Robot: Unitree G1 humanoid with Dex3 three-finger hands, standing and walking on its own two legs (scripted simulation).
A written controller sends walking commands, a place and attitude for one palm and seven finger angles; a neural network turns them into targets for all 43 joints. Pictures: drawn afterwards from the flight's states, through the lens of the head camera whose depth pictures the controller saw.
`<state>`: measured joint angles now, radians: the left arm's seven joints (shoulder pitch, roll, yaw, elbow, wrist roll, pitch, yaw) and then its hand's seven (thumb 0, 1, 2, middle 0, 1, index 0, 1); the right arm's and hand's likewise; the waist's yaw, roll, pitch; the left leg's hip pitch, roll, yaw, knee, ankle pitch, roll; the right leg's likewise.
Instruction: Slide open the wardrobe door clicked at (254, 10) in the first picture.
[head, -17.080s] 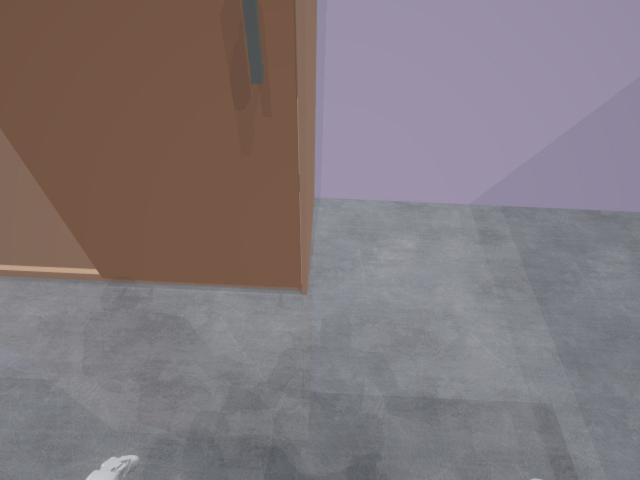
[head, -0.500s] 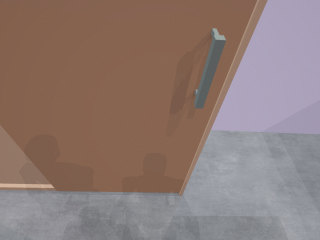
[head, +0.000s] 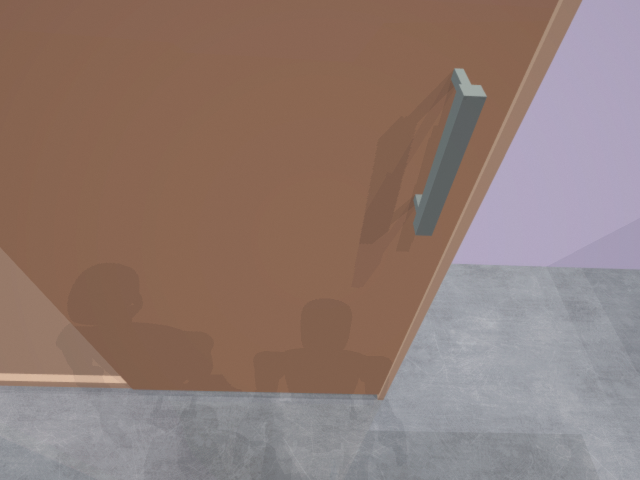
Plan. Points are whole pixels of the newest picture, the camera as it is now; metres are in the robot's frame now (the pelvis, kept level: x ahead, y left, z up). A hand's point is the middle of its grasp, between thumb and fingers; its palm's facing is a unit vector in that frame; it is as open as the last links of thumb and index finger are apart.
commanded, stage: come to a stop and stand still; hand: right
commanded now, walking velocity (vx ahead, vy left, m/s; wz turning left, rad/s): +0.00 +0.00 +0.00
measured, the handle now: (439, 160) +0.44 -0.10 +0.19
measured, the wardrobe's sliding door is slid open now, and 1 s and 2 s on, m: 0.00 0.00 0.00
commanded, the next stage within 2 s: look again from close up in 0.38 s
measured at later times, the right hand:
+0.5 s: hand out of the picture +0.01 -0.15 -0.17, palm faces +0.01 +0.98 -0.19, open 7.4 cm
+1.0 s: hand out of the picture +0.01 -0.15 -0.17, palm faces +0.03 +0.98 -0.19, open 7.4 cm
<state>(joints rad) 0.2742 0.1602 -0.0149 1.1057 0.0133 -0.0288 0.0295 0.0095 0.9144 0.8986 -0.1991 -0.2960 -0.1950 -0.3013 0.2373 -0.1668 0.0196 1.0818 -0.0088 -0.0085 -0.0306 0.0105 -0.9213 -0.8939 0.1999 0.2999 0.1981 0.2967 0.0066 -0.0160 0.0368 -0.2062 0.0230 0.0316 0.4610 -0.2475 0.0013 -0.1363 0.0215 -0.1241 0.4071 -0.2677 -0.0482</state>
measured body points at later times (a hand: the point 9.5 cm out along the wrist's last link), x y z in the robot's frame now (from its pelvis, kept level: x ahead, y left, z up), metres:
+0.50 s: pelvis +0.01 +0.02 +0.00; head +0.03 +0.02 +0.45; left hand +0.02 +0.24 -0.16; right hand +0.01 -0.20 -0.16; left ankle +0.00 +0.12 -0.74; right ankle -0.03 -0.08 -0.74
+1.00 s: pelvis +0.01 +0.03 +0.00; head +0.03 +0.03 +0.45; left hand +0.00 +0.24 -0.16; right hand +0.01 -0.20 -0.16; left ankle +0.00 +0.12 -0.74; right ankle -0.03 -0.08 -0.74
